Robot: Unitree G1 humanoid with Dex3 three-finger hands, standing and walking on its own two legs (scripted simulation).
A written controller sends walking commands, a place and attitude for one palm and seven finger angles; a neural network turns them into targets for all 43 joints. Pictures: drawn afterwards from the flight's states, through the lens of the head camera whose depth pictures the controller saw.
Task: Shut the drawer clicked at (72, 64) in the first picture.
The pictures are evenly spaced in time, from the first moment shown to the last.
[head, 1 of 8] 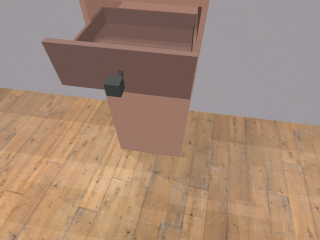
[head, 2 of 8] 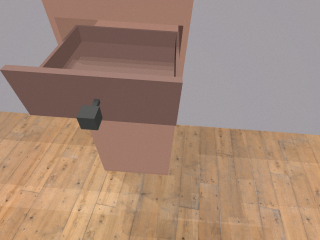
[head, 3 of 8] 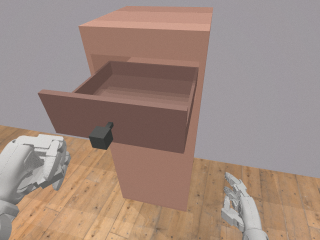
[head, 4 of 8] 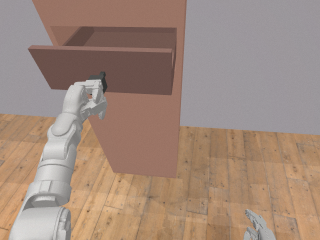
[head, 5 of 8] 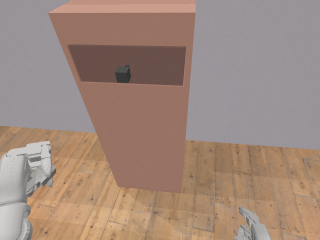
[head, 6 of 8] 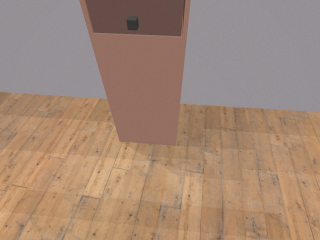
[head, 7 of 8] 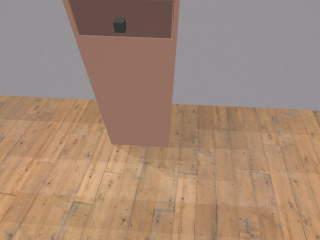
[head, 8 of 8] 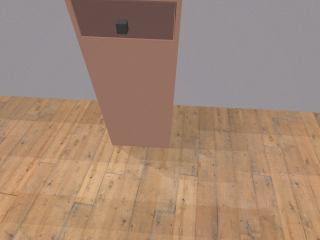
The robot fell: no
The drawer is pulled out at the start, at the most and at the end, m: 0.28 0.28 0.00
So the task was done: yes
